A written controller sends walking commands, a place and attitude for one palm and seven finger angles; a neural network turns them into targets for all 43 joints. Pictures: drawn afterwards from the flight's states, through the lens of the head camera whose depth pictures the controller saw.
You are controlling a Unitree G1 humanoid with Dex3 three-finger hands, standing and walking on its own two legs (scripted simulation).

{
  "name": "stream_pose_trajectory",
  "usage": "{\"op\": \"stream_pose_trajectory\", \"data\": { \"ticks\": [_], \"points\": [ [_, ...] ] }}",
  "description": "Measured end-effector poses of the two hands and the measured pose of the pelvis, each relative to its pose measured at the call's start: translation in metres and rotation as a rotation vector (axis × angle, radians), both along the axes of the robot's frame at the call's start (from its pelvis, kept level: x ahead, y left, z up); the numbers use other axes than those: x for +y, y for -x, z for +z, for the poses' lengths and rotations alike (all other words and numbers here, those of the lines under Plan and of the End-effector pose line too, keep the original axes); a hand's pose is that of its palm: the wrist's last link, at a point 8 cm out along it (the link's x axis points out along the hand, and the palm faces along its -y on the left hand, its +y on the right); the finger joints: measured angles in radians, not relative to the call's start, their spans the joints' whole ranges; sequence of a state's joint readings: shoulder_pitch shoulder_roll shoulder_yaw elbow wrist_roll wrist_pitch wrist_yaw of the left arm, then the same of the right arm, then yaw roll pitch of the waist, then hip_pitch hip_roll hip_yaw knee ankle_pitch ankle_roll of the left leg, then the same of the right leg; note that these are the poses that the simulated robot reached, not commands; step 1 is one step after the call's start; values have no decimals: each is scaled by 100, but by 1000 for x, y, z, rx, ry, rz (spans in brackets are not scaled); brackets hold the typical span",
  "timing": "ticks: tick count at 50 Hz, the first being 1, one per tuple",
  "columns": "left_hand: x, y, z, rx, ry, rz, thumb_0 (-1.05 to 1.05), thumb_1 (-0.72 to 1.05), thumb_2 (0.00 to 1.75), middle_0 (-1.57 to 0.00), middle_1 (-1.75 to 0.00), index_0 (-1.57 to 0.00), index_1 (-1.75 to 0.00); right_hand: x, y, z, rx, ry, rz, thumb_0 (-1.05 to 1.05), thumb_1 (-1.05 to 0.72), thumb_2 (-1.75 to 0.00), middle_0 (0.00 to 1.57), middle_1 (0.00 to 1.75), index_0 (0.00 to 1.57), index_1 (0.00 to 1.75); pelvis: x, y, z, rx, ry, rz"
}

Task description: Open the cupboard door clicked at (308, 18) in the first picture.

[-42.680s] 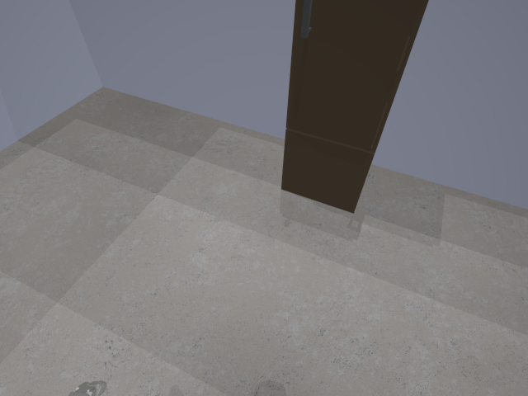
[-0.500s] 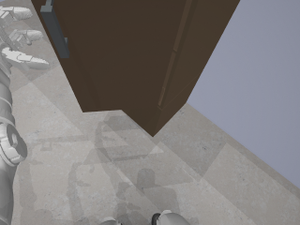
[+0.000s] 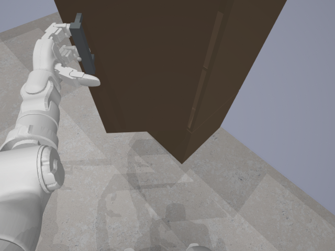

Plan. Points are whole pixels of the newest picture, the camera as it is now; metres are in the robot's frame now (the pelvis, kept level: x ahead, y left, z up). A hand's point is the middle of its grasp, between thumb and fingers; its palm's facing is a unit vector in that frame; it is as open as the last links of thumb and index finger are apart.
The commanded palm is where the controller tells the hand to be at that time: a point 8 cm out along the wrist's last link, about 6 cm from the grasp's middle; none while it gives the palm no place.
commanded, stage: slide the fingers in behind the handle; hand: left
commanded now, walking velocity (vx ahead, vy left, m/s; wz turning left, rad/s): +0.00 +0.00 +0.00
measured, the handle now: (85, 45) +0.57 +0.16 +0.14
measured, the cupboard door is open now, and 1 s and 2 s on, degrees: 50 49 52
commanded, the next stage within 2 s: close the thumb around the handle in 0.90 s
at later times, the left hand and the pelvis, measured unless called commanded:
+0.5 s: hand (95, 59) +0.52 +0.13 +0.14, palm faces +0.02 -1.00 +0.00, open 14.0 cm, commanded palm +0.50 +0.17 +0.14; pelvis -0.01 -0.02 +0.00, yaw +0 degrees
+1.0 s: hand (95, 59) +0.52 +0.13 +0.14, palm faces +0.01 -1.00 +0.00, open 14.0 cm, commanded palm +0.49 +0.17 +0.14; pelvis +0.00 -0.01 +0.00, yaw +0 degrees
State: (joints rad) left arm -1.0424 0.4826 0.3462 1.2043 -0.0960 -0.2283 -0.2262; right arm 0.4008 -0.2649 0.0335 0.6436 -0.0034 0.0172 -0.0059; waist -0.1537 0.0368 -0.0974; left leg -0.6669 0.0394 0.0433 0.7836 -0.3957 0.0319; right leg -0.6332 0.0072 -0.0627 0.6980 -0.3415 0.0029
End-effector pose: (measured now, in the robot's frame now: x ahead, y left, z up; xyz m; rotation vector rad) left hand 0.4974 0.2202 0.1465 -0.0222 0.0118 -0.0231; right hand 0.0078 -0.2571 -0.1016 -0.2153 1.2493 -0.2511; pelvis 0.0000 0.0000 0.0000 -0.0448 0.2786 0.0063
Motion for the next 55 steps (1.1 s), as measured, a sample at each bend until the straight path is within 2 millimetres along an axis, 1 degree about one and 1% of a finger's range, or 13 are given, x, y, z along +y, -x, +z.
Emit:
{"op": "stream_pose_trajectory", "data": {
  "ticks": [5, 10, 16, 22, 28, 39, 44, 52, 55],
  "points": [
    [-11, -2, -5, 33, 0, 15, -2, -50, 30, -30, -120, -30, -120, -7, 12, 0, 8, 6, -13, 1, -90, -90, 21, 30, 20, 30, -5, 5, 0, -3, -6, -5],
    [-14, -2, -6, 17, -22, 29, -2, -50, 30, -30, -120, -30, -120, -14, 33, 2, 45, 15, -40, 1, -90, -90, 20, 30, 20, 30, -10, 8, 0, 1, -10, -11],
    [-25, -4, -3, 14, -17, 14, -2, -50, 30, -30, -120, -30, -120, -19, 58, 4, 112, 19, -60, 1, -90, -90, 20, 30, 20, 30, -14, 10, 1, 0, -11, -6],
    [-34, -4, -3, 20, -34, 20, -2, -50, 30, -30, -120, -29, -121, -22, 67, 5, 131, 15, -68, 1, -90, -90, 20, 30, 20, 30, -17, 10, 2, -1, -14, -5],
    [-35, -3, -3, 19, -25, 46, -2, -50, 30, -29, -120, -30, -121, -22, 63, 3, 123, 4, -56, 1, -90, -90, 20, 30, 20, 30, -18, 10, 2, 1, -15, -1],
    [-34, -4, -3, 18, -26, 31, -2, -50, 30, -29, -120, -30, -120, -22, 37, 1, 67, 3, -27, 1, -90, -90, 20, 30, 20, 30, -17, 6, 2, 3, -15, 4],
    [-34, -4, -3, 15, -24, 29, -2, -50, 30, -29, -120, -30, -120, -20, 28, 1, 50, 2, -19, 1, -90, -90, 20, 30, 20, 30, -15, 4, 2, 3, -15, 2],
    [-35, -3, -4, 5, -26, 33, -2, -50, 30, -28, -120, -29, -120, -15, 23, -1, 46, -10, -23, 1, -90, -90, 20, 30, 20, 30, -12, 0, 2, -1, -15, -3],
    [-35, -1, -4, 2, -27, 34, -2, -47, 31, -28, -120, -28, -120, -13, 24, -2, 49, -18, -28, 1, -90, -90, 20, 30, 20, 30, -11, -1, 3, -4, -15, -5]
  ]
}}
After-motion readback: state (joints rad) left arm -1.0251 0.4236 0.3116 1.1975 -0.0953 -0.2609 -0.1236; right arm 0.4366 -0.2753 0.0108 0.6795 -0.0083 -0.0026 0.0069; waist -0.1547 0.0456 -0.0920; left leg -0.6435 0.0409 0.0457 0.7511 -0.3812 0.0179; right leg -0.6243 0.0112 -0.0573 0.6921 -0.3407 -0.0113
